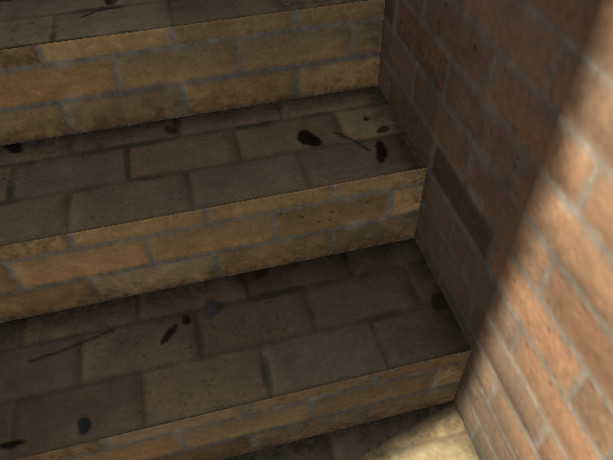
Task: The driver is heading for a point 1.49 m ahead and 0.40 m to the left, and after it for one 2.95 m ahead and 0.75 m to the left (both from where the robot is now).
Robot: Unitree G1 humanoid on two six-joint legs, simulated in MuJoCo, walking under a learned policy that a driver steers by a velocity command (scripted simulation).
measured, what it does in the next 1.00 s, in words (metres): stands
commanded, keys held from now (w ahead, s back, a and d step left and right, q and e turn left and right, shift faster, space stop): w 1.00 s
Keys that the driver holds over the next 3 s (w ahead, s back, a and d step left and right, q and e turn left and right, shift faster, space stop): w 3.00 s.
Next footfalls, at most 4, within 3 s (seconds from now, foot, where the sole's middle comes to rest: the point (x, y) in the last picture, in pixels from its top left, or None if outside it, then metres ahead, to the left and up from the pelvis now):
none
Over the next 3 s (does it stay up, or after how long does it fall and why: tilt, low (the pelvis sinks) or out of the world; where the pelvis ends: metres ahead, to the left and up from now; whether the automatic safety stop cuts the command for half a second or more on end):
stays up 0.00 0.00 0.00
